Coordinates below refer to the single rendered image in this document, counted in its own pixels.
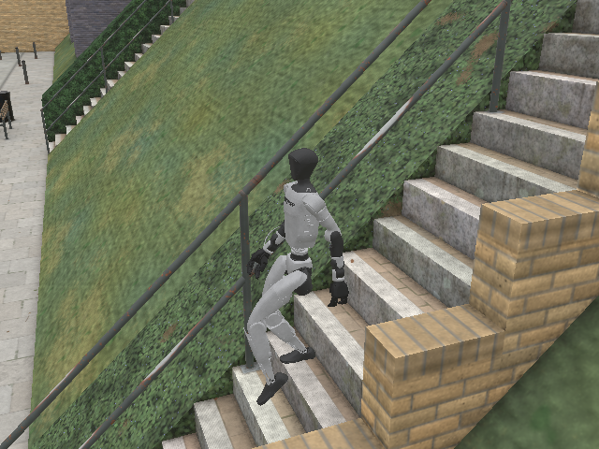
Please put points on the robot right shin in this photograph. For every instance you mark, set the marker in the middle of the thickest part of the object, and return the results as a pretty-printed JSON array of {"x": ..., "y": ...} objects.
[{"x": 285, "y": 332}]

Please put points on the robot left forearm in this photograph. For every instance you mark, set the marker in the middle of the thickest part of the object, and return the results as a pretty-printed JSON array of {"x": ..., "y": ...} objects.
[{"x": 336, "y": 252}]

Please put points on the robot right foot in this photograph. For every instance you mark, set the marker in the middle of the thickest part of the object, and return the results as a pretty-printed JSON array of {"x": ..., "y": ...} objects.
[{"x": 296, "y": 356}]

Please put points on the robot right upper arm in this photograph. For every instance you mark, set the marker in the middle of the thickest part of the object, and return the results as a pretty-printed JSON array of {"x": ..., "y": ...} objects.
[{"x": 288, "y": 184}]

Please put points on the left robot hand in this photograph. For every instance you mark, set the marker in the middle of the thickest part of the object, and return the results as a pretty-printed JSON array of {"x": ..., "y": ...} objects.
[{"x": 338, "y": 290}]

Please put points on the robot left upper arm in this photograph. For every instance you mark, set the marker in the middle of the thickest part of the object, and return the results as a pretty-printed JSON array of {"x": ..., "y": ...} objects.
[{"x": 317, "y": 207}]

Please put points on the robot right forearm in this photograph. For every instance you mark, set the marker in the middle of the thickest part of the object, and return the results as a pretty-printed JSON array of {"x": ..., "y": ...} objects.
[{"x": 275, "y": 240}]

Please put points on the right robot hand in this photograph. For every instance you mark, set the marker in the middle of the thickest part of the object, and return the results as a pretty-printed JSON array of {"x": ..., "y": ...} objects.
[{"x": 261, "y": 257}]

